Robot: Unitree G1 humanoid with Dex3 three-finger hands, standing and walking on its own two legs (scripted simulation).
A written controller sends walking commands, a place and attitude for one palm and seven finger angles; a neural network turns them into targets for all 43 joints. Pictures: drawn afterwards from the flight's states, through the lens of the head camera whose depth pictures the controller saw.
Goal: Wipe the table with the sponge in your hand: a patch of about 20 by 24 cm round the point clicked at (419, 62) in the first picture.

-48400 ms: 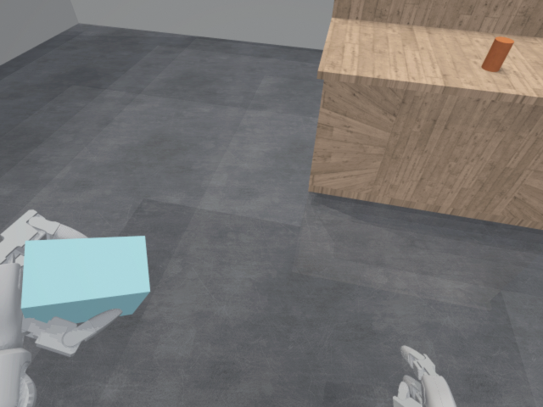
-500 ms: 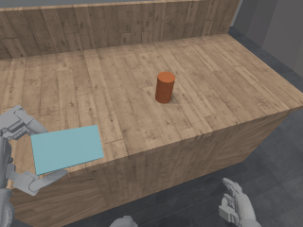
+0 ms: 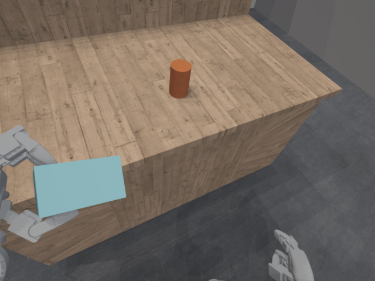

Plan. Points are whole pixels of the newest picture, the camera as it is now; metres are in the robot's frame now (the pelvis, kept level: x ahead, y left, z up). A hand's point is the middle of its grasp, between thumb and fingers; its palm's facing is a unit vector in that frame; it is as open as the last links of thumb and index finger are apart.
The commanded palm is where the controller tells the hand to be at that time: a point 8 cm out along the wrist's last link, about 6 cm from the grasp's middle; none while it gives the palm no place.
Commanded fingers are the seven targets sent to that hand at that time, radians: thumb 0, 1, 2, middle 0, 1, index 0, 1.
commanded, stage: step back with the hand held close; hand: left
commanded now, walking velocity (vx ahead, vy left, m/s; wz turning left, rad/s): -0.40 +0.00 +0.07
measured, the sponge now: (88, 182) +0.25 +0.17 +0.13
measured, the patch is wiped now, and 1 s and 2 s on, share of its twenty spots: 0.95 0.95 0.95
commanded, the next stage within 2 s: stop stepping back and stand still in 0.02 s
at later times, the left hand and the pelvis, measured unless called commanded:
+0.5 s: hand out of the picture +0.04 +0.22 +0.15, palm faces +0.40 -0.87 -0.30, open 10.1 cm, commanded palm -0.01 +0.26 +0.19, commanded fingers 0.00 0.10 1.30 -1.20 -1.60 -1.20 -1.60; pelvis -0.16 -0.03 +0.01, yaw +2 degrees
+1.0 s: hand out of the picture -0.04 +0.21 +0.15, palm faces +0.38 -0.87 -0.32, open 10.1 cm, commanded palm -0.09 +0.26 +0.19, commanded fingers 0.00 0.10 1.30 -1.20 -1.60 -1.20 -1.60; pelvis -0.24 -0.03 +0.00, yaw +3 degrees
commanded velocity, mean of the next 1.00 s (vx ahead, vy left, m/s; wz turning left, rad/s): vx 0.20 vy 0.02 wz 0.01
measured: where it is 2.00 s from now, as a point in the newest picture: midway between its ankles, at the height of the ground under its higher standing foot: outside the picture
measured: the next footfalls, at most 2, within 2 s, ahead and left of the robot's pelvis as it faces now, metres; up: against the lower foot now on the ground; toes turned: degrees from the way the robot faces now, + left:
right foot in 0.30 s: -0.07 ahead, -0.15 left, +0.00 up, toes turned -1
left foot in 0.56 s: -0.20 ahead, +0.09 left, +0.00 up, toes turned +6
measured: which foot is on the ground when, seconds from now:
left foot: down 0.00-0.32, up 0.34-0.54, down 0.56-0.86, up 0.88-1.00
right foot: up 0.00-0.28, down 0.30-0.58, up 0.60-0.84, down 0.86-1.00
